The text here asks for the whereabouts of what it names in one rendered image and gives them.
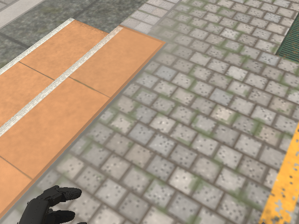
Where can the left robot hand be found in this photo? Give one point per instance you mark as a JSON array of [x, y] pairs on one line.
[[38, 210]]

